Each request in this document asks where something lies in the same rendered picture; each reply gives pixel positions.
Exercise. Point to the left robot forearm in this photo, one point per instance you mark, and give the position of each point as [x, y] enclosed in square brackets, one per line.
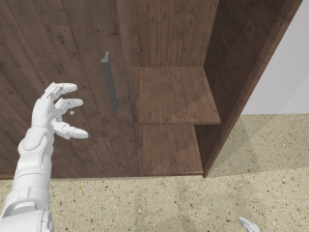
[30, 190]

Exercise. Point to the robot left hand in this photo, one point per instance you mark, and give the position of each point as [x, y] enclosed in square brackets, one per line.
[45, 110]

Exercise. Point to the left robot upper arm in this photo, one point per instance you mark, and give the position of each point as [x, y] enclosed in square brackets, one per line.
[34, 221]

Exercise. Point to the robot right hand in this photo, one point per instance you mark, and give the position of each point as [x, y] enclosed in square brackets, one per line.
[248, 226]

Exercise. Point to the handle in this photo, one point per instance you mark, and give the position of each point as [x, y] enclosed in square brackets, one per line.
[108, 76]

